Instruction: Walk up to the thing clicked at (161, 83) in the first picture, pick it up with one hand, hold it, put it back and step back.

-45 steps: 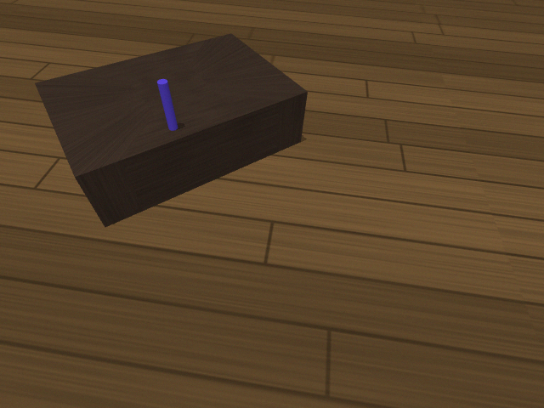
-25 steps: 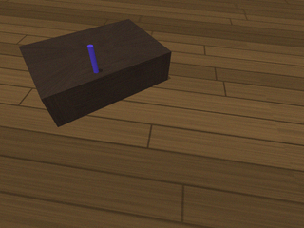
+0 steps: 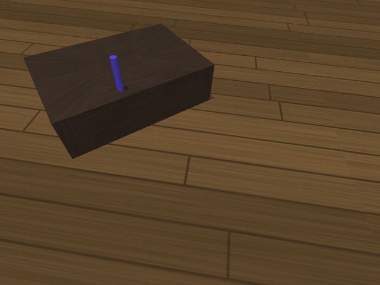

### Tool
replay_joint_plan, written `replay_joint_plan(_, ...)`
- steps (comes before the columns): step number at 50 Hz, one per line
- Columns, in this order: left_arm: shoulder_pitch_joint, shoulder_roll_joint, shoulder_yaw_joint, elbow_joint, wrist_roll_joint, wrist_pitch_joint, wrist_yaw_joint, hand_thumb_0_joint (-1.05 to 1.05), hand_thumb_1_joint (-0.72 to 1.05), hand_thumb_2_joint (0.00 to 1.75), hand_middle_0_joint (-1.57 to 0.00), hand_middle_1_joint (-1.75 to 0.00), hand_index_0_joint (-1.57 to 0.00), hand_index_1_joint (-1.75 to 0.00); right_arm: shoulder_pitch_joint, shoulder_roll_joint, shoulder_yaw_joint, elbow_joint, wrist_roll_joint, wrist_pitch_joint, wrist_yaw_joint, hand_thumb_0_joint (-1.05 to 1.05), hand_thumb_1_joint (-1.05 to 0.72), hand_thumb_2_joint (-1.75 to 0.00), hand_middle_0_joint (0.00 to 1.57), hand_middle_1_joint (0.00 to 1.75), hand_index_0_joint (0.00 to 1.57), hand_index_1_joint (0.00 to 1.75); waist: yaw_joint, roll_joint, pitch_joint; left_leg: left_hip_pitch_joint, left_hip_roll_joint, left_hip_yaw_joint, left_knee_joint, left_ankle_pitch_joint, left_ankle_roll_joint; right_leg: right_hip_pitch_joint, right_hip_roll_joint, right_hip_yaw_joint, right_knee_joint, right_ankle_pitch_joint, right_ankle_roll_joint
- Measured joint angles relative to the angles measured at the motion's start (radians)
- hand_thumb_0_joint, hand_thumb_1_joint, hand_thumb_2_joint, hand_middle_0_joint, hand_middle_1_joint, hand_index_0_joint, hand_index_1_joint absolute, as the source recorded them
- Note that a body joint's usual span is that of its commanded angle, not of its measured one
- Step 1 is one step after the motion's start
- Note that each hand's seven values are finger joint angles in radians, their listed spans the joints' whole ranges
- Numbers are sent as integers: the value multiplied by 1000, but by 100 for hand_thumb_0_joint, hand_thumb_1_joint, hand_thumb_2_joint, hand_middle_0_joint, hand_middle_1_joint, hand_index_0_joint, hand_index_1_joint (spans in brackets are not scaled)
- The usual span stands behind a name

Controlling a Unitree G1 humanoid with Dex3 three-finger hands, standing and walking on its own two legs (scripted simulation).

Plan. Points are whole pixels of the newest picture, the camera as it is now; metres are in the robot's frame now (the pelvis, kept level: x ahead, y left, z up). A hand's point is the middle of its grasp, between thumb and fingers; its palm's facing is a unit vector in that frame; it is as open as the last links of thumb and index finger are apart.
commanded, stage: stand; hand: right
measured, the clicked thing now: (117, 74) +1.24 +0.43 -0.34
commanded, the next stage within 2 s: walk up in 0.22 s
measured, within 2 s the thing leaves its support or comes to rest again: neither
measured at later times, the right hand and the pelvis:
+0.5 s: hand (281, 275) +0.17 -0.23 -0.14, palm faces -0.20 +0.90 -0.39, open 7.4 cm; pelvis +0.05 +0.05 -0.02, yaw +10 degrees
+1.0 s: hand (216, 202) +0.36 -0.09 -0.17, palm faces -0.35 +0.88 -0.33, open 7.4 cm; pelvis +0.25 +0.16 -0.02, yaw +21 degrees
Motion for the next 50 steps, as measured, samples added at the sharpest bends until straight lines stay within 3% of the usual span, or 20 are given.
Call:
replay_joint_plan(11,4,2,-2,0,0,-1,2,0,91,90,-20,-30,-21,-30,1,-1,0,0,0,0,1,0,-90,-89,21,30,20,30,0,0,-1,3,-2,0,-4,-1,1,3,-2,0,-2,-3,2)
replay_joint_plan(13,11,2,23,-27,4,-10,-13,0,91,90,-20,-30,-21,-30,29,-9,-26,-41,-10,13,25,0,-90,-89,21,30,20,30,-9,11,-6,-45,-3,-29,87,-72,21,-11,0,-28,35,-49,-8)
replay_joint_plan(15,27,9,50,-65,16,-31,-19,0,91,90,-21,-30,-21,-30,63,-23,-44,-72,-26,32,47,0,-90,-89,21,30,20,30,-9,15,-17,-138,-2,-25,284,-168,32,-12,-8,-62,53,-51,-14)
replay_joint_plan(18,60,26,76,-113,25,-47,-15,0,90,90,-21,-30,-21,-30,95,-51,-72,-104,-43,52,78,1,-90,-89,21,30,20,30,9,14,-27,-269,24,1,506,-199,19,7,-30,-93,54,-77,-15)
replay_joint_plan(20,80,42,85,-128,32,-51,-14,0,90,90,-21,-30,-21,-30,106,-73,-92,-129,-43,53,97,1,-90,-89,21,30,20,30,10,18,-23,-326,58,-4,549,-193,7,36,-44,-115,45,-90,-8)
replay_joint_plan(25,116,98,103,-157,37,-52,-28,0,90,90,-21,-30,-21,-30,120,-112,-122,-176,-35,42,123,1,-90,-89,20,30,20,30,16,11,-2,-370,144,-10,417,-110,-8,96,-93,-161,81,-159,34)
replay_joint_plan(28,131,129,108,-164,40,-45,-35,1,90,90,-21,-30,-21,-30,131,-123,-132,-191,-26,27,124,1,-90,-89,20,30,20,30,18,-3,-7,-331,152,29,337,-25,-6,103,-141,-181,182,-256,50)
replay_joint_plan(30,134,152,112,-164,41,-34,-33,1,90,90,-20,-30,-21,-30,121,-110,-136,-195,-22,12,113,1,-90,-89,20,30,20,30,17,-61,3,-328,99,68,404,-55,-18,62,-220,-147,339,-329,5)
replay_joint_plan(31,134,153,113,-163,37,-27,-31,1,91,90,-20,-30,-21,-30,117,-103,-134,-208,-22,1,104,0,-90,-89,20,30,20,30,11,-76,12,-330,82,82,445,-94,-12,8,-231,-97,478,-352,-14)
replay_joint_plan(34,104,140,88,-160,23,-10,-35,1,91,90,-20,-30,-20,-30,136,-67,-115,-233,-1,-19,88,0,-90,-89,20,30,20,30,-28,-61,29,-301,60,53,438,-129,11,-160,-123,-14,796,-349,-39)
replay_joint_plan(36,82,132,70,-176,8,-20,-43,1,91,90,-20,-30,-20,-30,160,-39,-90,-234,0,-21,79,0,-90,-89,20,30,20,30,-33,-69,37,-244,40,46,356,-105,21,-260,-97,-16,845,-273,-45)
replay_joint_plan(40,74,102,57,-217,-4,-34,-62,1,91,90,-20,-30,-20,-30,221,-16,-62,-237,3,-31,67,0,-90,-89,21,30,20,30,-37,-65,32,-139,1,22,220,-79,30,-372,-96,-31,712,-164,-29)
replay_joint_plan(44,93,83,60,-234,7,-29,-75,1,91,90,-20,-30,-21,-30,266,-19,-57,-248,-3,-43,60,0,-90,-89,21,30,21,30,-35,-47,18,-62,-22,2,169,-108,37,-401,-96,-24,520,-109,-13)
replay_joint_plan(50,122,81,80,-237,14,-42,-76,1,91,90,-20,-30,-21,-30,290,-49,-62,-274,-3,-49,51,1,-89,-89,21,30,21,30,-26,-7,-2,-2,-20,-37,231,-232,2,-321,-67,-36,289,-1,-26)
